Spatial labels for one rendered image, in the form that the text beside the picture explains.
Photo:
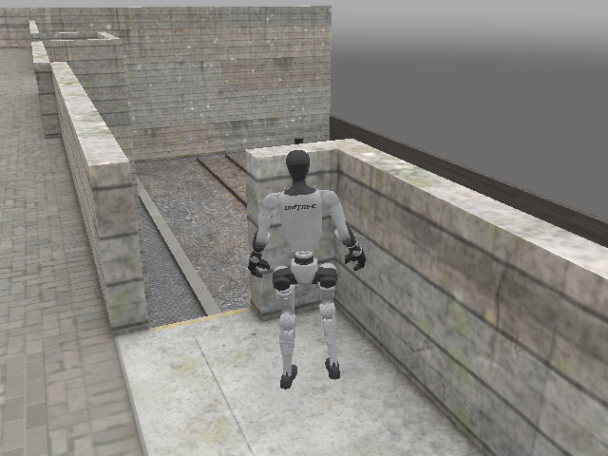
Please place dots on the right robot upper arm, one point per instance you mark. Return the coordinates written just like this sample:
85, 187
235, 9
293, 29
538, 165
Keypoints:
331, 199

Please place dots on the robot right shin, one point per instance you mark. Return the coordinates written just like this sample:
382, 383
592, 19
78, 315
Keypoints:
330, 332

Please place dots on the robot left forearm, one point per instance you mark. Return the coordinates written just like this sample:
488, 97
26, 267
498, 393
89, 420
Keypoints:
257, 250

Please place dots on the humanoid robot head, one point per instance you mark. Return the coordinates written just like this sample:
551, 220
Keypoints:
298, 163

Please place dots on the robot right hand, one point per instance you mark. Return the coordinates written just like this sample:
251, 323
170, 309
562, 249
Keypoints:
361, 260

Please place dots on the left robot upper arm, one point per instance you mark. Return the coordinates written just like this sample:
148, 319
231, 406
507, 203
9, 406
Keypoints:
266, 216

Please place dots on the robot left hand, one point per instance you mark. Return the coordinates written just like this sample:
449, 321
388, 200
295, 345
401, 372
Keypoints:
261, 264

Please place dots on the robot right forearm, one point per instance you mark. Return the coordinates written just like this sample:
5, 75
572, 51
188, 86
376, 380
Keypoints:
352, 244

